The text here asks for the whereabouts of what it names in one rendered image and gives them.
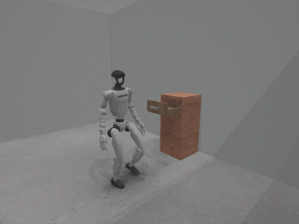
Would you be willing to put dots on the right robot upper arm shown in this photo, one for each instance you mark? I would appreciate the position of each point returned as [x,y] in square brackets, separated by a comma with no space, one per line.
[105,98]

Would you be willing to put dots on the robot right forearm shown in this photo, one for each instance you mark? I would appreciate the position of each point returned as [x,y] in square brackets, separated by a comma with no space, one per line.
[102,122]

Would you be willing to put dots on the handle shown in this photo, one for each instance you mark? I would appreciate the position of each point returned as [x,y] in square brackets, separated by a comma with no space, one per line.
[153,107]

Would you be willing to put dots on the left robot upper arm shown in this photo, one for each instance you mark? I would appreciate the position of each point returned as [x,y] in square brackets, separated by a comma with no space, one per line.
[130,105]

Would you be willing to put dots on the robot right hand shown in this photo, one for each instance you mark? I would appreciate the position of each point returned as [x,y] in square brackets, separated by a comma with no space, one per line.
[103,141]

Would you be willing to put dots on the right robot shin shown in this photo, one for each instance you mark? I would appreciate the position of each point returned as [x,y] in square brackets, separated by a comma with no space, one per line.
[117,166]

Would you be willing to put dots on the left robot shin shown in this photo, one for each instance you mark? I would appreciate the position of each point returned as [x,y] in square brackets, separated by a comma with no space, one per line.
[135,159]

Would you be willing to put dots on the cabinet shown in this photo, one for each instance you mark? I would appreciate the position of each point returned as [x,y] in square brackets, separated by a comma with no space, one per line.
[179,134]

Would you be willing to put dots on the robot shin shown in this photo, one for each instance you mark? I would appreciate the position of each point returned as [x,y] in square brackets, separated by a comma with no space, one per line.
[135,159]
[117,166]

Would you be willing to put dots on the robot left hand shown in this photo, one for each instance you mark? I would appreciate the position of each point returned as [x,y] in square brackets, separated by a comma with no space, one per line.
[140,125]

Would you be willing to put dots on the robot left forearm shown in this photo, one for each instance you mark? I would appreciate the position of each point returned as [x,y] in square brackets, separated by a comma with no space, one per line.
[135,116]

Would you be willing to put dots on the drawer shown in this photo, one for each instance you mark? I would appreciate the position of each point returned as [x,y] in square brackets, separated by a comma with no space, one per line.
[166,109]

